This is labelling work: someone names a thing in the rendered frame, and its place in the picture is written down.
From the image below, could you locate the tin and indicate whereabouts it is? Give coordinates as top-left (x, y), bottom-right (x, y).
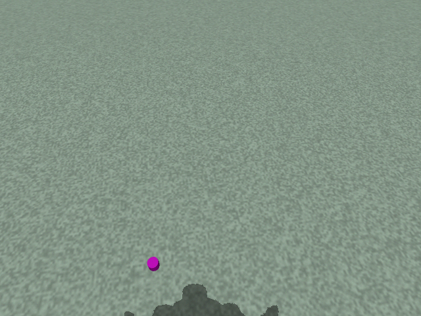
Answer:
top-left (147, 257), bottom-right (160, 271)

